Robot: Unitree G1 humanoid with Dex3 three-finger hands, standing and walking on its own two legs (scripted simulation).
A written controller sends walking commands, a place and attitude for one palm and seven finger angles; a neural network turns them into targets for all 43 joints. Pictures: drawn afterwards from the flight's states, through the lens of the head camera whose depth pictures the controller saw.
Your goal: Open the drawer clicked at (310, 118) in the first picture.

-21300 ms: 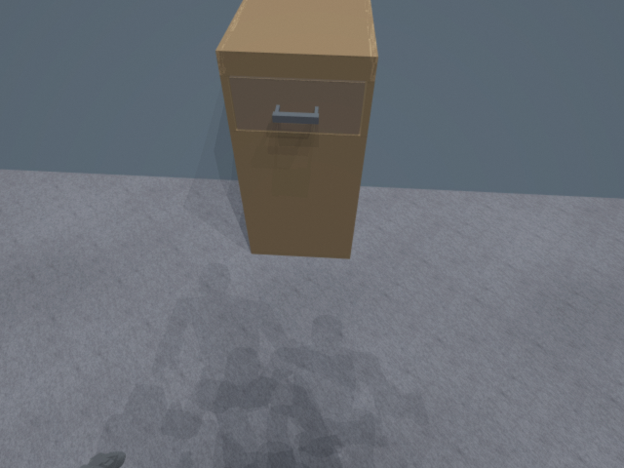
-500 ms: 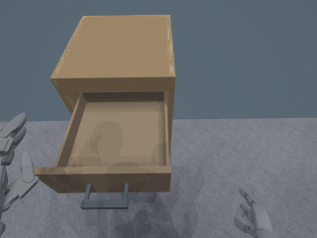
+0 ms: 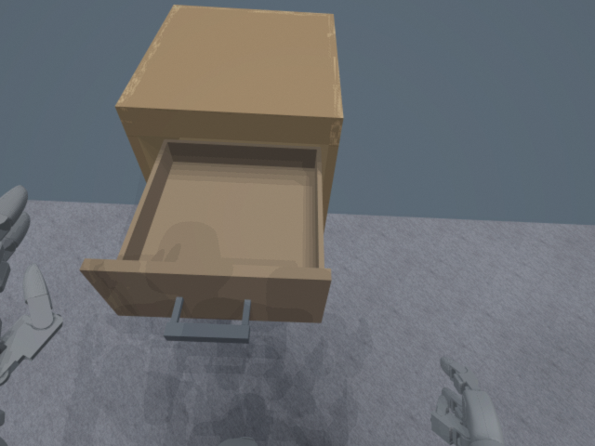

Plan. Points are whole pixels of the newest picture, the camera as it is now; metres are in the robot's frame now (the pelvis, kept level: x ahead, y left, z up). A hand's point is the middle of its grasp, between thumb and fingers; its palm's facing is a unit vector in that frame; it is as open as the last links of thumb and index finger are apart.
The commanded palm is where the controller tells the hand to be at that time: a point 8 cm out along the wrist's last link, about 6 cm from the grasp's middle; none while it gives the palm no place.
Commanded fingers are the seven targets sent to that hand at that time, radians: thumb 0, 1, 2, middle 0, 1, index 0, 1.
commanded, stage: step back with the hand held close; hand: left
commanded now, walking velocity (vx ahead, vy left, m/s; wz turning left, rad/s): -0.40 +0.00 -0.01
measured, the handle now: (210, 319) +0.30 +0.16 -0.07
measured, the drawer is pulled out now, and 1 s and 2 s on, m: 0.30 0.30 0.30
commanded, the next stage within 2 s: stop stepping back and stand still in 0.50 s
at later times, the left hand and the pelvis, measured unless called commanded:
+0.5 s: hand (69, 431) +0.11 +0.18 +0.17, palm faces +0.20 -0.84 -0.50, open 7.4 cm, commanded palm +0.05 +0.24 +0.19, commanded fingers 0.00 0.90 0.90 -0.20 -0.30 -0.20 -0.30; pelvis -0.09 -0.03 +0.01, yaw -3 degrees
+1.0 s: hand out of the picture -0.01 +0.18 +0.17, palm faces +0.36 -0.82 -0.45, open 7.4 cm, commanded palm -0.07 +0.22 +0.19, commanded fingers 0.00 0.90 0.90 -0.20 -0.30 -0.20 -0.30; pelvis -0.20 -0.06 +0.02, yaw +0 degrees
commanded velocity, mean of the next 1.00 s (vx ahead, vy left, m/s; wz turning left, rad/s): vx -0.13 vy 0.03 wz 0.02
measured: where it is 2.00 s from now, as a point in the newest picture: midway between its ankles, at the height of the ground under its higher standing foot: outside the picture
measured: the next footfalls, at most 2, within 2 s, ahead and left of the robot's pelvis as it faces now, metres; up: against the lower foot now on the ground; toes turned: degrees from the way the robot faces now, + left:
right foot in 0.32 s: -0.13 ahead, -0.15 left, +0.00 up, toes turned -4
left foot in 0.60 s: -0.09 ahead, +0.08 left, +0.00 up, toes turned +1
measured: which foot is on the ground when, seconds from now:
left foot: down 0.00-0.38, up 0.40-0.58, down 0.60-0.82, up 0.84-1.00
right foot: down 0.00-0.06, up 0.08-0.30, down 0.32-1.00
